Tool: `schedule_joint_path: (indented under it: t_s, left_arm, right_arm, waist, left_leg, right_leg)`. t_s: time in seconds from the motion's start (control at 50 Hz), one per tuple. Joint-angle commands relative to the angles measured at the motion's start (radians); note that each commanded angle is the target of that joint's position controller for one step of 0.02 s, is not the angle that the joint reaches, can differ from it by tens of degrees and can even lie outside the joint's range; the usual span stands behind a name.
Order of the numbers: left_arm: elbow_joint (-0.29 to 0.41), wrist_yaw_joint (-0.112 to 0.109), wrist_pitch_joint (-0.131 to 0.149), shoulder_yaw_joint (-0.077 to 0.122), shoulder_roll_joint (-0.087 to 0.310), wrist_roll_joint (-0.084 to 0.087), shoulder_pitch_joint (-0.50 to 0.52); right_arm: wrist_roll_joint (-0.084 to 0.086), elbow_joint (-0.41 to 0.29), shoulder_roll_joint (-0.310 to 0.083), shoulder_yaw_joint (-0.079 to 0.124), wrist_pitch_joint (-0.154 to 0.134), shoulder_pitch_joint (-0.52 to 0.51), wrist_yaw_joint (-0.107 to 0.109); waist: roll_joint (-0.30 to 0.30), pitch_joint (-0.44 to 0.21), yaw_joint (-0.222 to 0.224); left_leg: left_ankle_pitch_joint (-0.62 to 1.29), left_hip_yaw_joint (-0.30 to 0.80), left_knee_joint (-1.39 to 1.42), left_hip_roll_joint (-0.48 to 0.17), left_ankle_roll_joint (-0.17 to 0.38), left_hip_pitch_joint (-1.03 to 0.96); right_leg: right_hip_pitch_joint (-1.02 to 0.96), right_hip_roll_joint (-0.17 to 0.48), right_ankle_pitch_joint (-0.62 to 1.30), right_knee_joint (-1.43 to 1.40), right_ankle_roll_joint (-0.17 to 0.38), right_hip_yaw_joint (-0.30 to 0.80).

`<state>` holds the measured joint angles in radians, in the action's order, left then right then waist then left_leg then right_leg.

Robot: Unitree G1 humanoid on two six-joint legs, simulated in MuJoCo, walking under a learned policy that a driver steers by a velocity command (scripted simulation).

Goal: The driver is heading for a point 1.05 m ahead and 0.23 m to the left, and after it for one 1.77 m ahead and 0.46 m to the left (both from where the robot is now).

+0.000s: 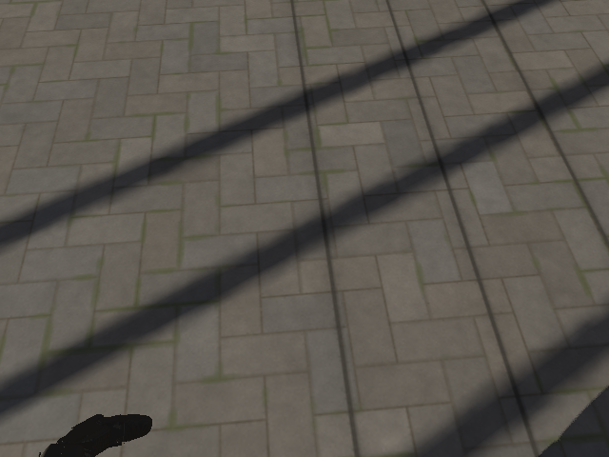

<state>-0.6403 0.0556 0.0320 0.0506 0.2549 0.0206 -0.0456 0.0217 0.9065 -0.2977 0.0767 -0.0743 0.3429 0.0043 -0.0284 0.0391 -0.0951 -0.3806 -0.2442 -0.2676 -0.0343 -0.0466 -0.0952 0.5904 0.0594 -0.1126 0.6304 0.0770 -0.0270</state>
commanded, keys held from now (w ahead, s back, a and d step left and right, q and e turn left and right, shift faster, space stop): w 0.10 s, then w+q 0.90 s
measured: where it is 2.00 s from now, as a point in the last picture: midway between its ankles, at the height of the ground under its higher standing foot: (171, 235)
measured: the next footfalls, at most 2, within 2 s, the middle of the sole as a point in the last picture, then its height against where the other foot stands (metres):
right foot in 0.04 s outside the picture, level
left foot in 0.60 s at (239, 445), level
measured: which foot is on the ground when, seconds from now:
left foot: down 0.00-0.04, up 0.06-0.58, down 0.60-1.00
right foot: up 0.00-0.02, down 0.04-0.62, up 0.64-1.00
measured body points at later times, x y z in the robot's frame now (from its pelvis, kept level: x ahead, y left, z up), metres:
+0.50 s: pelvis +0.27 -0.02 +0.01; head +0.30 -0.01 +0.46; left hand +0.29 +0.27 -0.12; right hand +0.47 -0.24 -0.10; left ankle +0.44 +0.14 -0.69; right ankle +0.15 -0.11 -0.73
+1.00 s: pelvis +0.56 +0.05 +0.01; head +0.58 +0.07 +0.46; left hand +0.67 +0.36 -0.07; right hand +0.73 -0.20 -0.09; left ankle +0.45 +0.12 -0.73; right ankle +0.77 -0.03 -0.70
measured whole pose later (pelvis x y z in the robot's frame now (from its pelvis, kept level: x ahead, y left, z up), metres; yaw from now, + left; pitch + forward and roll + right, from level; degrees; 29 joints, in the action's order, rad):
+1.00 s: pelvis +0.56 +0.05 +0.01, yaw +24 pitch +3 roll +0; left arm -0.69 0.01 0.10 0.04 0.28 0.00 -0.04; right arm 0.02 0.72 -0.29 0.07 -0.04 0.33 0.01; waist -0.03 0.02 -0.08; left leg -0.32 0.17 -0.42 0.11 0.06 0.13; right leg 0.58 0.03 0.00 0.53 -0.05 0.10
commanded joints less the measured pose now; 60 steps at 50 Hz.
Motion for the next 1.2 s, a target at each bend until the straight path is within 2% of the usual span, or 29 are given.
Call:
schedule_joint_path:
  t_s: [0.02, 0.04, 0.06, 0.08, 0.1, 0.14, 0.22, 0.38, 0.48, 0.54, 0.58, 0.6, 0.62, 0.64, 0.66, 0.68, 0.7, 0.72, 0.8, 0.88, 0.96, 1.04, 1.06, 1.08, 1.1, 1.12, 1.14, 1.16, 1.2]
  left_arm:
    - [0.027, -0.005, 0.011, 0.066, 0.147, -0.004, -0.180]
    - [-0.021, -0.022, 0.005, 0.097, 0.215, -0.003, -0.345]
    - [-0.035, -0.034, 0.006, 0.115, 0.341, -0.005, -0.386]
    - [-0.019, -0.033, 0.014, 0.091, 0.271, -0.006, -0.427]
    - [-0.030, -0.026, 0.025, 0.073, 0.219, -0.016, -0.373]
    - [-0.024, -0.025, 0.037, 0.050, 0.143, -0.014, -0.230]
    - [-0.049, -0.024, 0.073, 0.045, 0.118, -0.027, -0.173]
    - [-0.117, -0.056, 0.084, 0.049, 0.143, -0.032, -0.220]
    - [-0.167, -0.066, 0.052, 0.058, 0.166, -0.016, -0.295]
    - [-0.161, -0.080, 0.026, 0.067, 0.201, -0.011, -0.268]
    - [-0.152, -0.093, 0.010, 0.068, 0.221, -0.009, -0.242]
    - [-0.139, -0.098, 0.015, 0.061, 0.212, -0.011, -0.236]
    - [-0.091, -0.078, 0.043, 0.015, 0.065, -0.043, -0.343]
    - [-0.081, -0.059, 0.089, 0.009, 0.100, -0.020, -0.283]
    - [-0.050, -0.046, 0.113, 0.026, 0.159, 0.019, -0.175]
    - [-0.036, -0.046, 0.125, 0.019, 0.150, 0.018, -0.142]
    - [-0.041, -0.053, 0.124, 0.023, 0.148, -0.006, -0.133]
    - [-0.044, -0.057, 0.113, 0.033, 0.160, -0.022, -0.148]
    - [-0.031, -0.063, 0.070, 0.026, 0.116, -0.036, -0.162]
    - [0.006, -0.058, 0.072, 0.007, 0.078, -0.033, -0.008]
    - [0.033, -0.042, 0.087, 0.017, 0.113, -0.013, 0.072]
    - [0.003, -0.035, 0.107, 0.045, 0.157, -0.014, -0.054]
    - [-0.012, -0.040, 0.113, 0.058, 0.187, -0.030, -0.152]
    - [-0.023, -0.044, 0.113, 0.069, 0.243, -0.042, -0.286]
    - [-0.083, -0.031, 0.098, 0.091, 0.310, -0.038, -0.370]
    - [-0.063, -0.027, 0.097, 0.068, 0.209, -0.013, -0.342]
    - [-0.058, -0.031, 0.090, 0.053, 0.158, -0.013, -0.296]
    - [-0.051, -0.032, 0.084, 0.042, 0.144, -0.025, -0.252]
    - [-0.061, -0.036, 0.082, 0.029, 0.115, -0.034, -0.211]
  right_arm:
    - [0.009, -0.043, -0.201, 0.037, 0.008, -0.035, 0.008]
    - [-0.005, -0.054, -0.169, 0.021, 0.004, -0.026, 0.012]
    - [-0.039, -0.100, -0.031, -0.026, -0.017, 0.083, -0.005]
    - [-0.004, -0.085, -0.088, -0.020, -0.051, 0.035, -0.016]
    - [0.037, -0.122, -0.145, 0.000, -0.062, -0.080, -0.020]
    - [0.014, -0.117, -0.125, -0.004, -0.058, -0.122, -0.008]
    - [0.006, -0.083, -0.073, -0.004, 0.003, -0.039, -0.008]
    - [-0.002, -0.144, -0.029, -0.014, 0.002, -0.230, -0.026]
    - [-0.002, -0.222, -0.016, -0.026, 0.000, -0.348, -0.059]
    - [0.001, -0.254, -0.046, -0.010, 0.005, -0.314, -0.075]
    - [0.003, -0.222, -0.117, 0.029, 0.012, -0.114, -0.069]
    - [0.002, -0.191, -0.186, 0.062, 0.017, 0.047, -0.052]
    - [0.003, -0.186, -0.297, 0.086, 0.018, 0.090, -0.038]
    - [-0.002, -0.208, -0.242, 0.065, 0.009, 0.112, -0.039]
    - [-0.011, -0.206, -0.183, 0.049, 0.005, 0.086, -0.037]
    - [-0.005, -0.216, -0.151, 0.041, 0.002, 0.023, -0.036]
    - [-0.003, -0.231, -0.122, 0.032, 0.003, -0.047, -0.035]
    - [-0.013, -0.250, -0.096, 0.021, 0.002, -0.091, -0.031]
    - [-0.013, -0.266, -0.134, 0.031, 0.001, -0.107, -0.013]
    - [0.000, -0.254, -0.152, 0.038, 0.013, -0.059, 0.006]
    - [0.007, -0.236, -0.150, 0.039, 0.027, 0.004, 0.009]
    - [-0.002, -0.243, -0.116, 0.031, 0.033, -0.017, 0.012]
    - [-0.009, -0.249, -0.069, 0.014, 0.029, -0.012, 0.009]
    - [-0.029, -0.260, -0.008, -0.009, 0.024, 0.043, 0.008]
    - [0.014, -0.272, 0.005, -0.016, 0.014, 0.172, 0.008]
    - [0.022, -0.246, -0.102, 0.003, 0.013, 0.120, 0.011]
    - [0.013, -0.265, -0.137, 0.012, 0.015, -0.003, 0.010]
    - [-0.003, -0.279, -0.123, 0.009, 0.016, -0.064, 0.011]
    - [-0.012, -0.293, -0.089, 0.008, 0.010, -0.087, 0.001]
  waist:
    - [0.108, -0.112, 0.191]
    - [0.061, -0.204, 0.261]
    - [-0.212, -0.325, 0.170]
    - [-0.140, -0.473, 0.219]
    - [-0.087, -0.315, 0.230]
    - [-0.007, -0.147, 0.154]
    - [-0.021, -0.081, 0.070]
    - [-0.012, 0.022, 0.137]
    - [-0.003, 0.060, 0.182]
    - [-0.052, -0.002, 0.134]
    - [-0.069, -0.125, 0.015]
    - [-0.012, -0.213, -0.068]
    - [0.255, -0.318, 0.020]
    - [0.202, -0.460, -0.018]
    - [0.140, -0.335, -0.046]
    - [0.066, -0.228, -0.007]
    - [0.012, -0.146, 0.041]
    - [0.026, -0.116, 0.078]
    - [0.058, -0.072, 0.118]
    - [0.101, -0.052, 0.057]
    - [0.128, -0.059, 0.025]
    - [0.167, -0.087, 0.104]
    - [0.141, -0.165, 0.149]
    - [-0.015, -0.299, 0.172]
    - [-0.364, -0.349, 0.122]
    - [-0.193, -0.243, 0.159]
    - [-0.098, -0.130, 0.179]
    - [-0.031, -0.080, 0.164]
    - [-0.056, -0.041, 0.120]
  left_leg:
    - [1.012, 0.047, -0.285, -0.232, 0.146, 0.066]
    - [0.826, 0.034, -0.529, -0.192, 0.107, 0.273]
    - [-0.028, 0.060, -0.934, -0.030, 0.040, 0.721]
    - [-0.225, 0.287, -1.097, 0.024, 0.042, 0.809]
    - [-0.152, 0.307, -1.121, -0.023, 0.056, 0.896]
    - [-0.005, 0.295, -0.984, -0.107, 0.067, 0.831]
    - [0.121, 0.319, -0.880, -0.138, 0.050, 0.693]
    - [0.522, 0.298, -0.476, -0.075, 0.047, 0.769]
    - [0.418, 0.239, -0.355, -0.052, 0.088, 0.856]
    - [0.262, 0.156, -0.345, 0.019, 0.136, 0.746]
    - [0.233, 0.122, -0.315, 0.097, 0.191, 0.459]
    - [0.285, 0.234, -0.265, 0.057, 0.241, 0.164]
    - [0.217, 0.752, -0.246, -0.218, 0.426, -0.239]
    - [0.134, 1.098, -0.077, -0.315, 0.505, -0.359]
    - [0.162, 0.941, -0.052, -0.278, 0.438, -0.291]
    - [0.227, 0.807, -0.050, -0.235, 0.398, -0.138]
    - [0.328, 0.711, -0.037, -0.195, 0.371, 0.022]
    - [0.409, 0.650, -0.012, -0.167, 0.361, 0.135]
    - [0.527, 0.538, 0.043, -0.113, 0.360, 0.337]
    - [0.407, 0.466, 0.020, -0.038, 0.288, 0.397]
    - [0.285, 0.564, -0.048, -0.073, 0.261, 0.324]
    - [0.294, 0.635, -0.189, -0.085, 0.214, 0.258]
    - [0.325, 0.585, -0.335, -0.036, 0.181, 0.292]
    - [0.091, 0.493, -0.628, 0.047, 0.137, 0.441]
    - [-0.226, 0.399, -0.915, 0.138, 0.084, 0.778]
    - [-0.175, 0.447, -1.020, 0.077, 0.076, 0.885]
    - [-0.080, 0.424, -1.034, 0.045, 0.078, 0.911]
    - [-0.017, 0.394, -1.004, 0.015, 0.077, 0.876]
    - [0.056, 0.376, -0.900, -0.039, 0.077, 0.806]
  right_leg:
    - [-0.339, -0.110, -0.013, -0.094, 0.076, -0.075]
    - [-0.642, -0.058, 0.039, -0.081, 0.110, 0.027]
    - [-1.019, 0.241, -0.040, -0.119, 0.279, 0.550]
    - [-1.043, 0.337, -0.103, -0.287, 0.339, 0.828]
    - [-0.943, 0.295, -0.031, -0.303, 0.280, 0.654]
    - [-0.646, 0.219, 0.128, -0.324, 0.208, 0.391]
    - [-0.428, 0.182, 0.189, -0.460, 0.190, 0.209]
    - [-0.480, 0.141, 0.189, -0.529, 0.101, -0.048]
    - [-0.686, 0.204, 0.317, -0.453, 0.085, -0.094]
    - [-0.744, 0.216, 0.730, -0.295, 0.051, -0.135]
    - [-0.684, 0.187, 0.925, -0.003, 0.013, -0.169]
    - [-0.490, 0.146, 0.724, 0.260, -0.027, -0.174]
    - [-0.018, -0.037, -0.166, 0.652, -0.097, -0.133]
    - [0.148, -0.124, -0.478, 0.813, -0.092, 0.101]
    - [0.238, -0.058, -0.401, 0.809, -0.066, 0.150]
    - [0.225, -0.013, -0.316, 0.717, -0.052, 0.137]
    - [0.171, 0.020, -0.276, 0.619, -0.059, 0.123]
    - [0.095, 0.043, -0.247, 0.563, -0.068, 0.124]
    - [0.009, 0.042, -0.161, 0.377, -0.130, 0.083]
    - [-0.064, -0.017, 0.121, 0.055, -0.152, 0.065]
    - [-0.112, -0.056, 0.159, -0.094, -0.139, 0.093]
    - [-0.268, -0.056, 0.067, -0.178, -0.069, 0.078]
    - [-0.436, 0.006, 0.056, -0.175, -0.025, 0.121]
    - [-0.695, 0.186, 0.033, -0.159, 0.050, 0.326]
    - [-0.897, 0.351, -0.276, -0.307, 0.208, 0.815]
    - [-0.839, 0.329, -0.496, -0.357, 0.185, 0.834]
    - [-0.729, 0.288, -0.446, -0.356, 0.144, 0.668]
    - [-0.620, 0.244, -0.312, -0.365, 0.129, 0.550]
    - [-0.499, 0.180, -0.129, -0.401, 0.124, 0.412]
